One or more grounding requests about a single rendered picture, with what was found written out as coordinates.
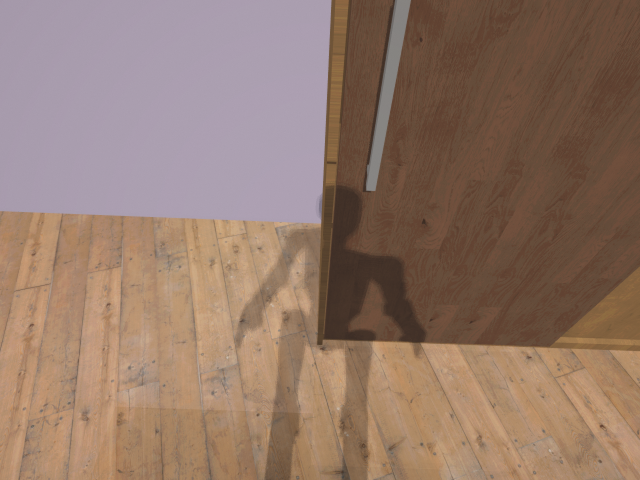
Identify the wardrobe door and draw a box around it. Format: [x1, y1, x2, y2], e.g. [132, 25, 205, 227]
[324, 0, 640, 347]
[561, 267, 640, 340]

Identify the handle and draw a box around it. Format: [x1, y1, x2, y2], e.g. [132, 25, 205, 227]
[366, 0, 411, 191]

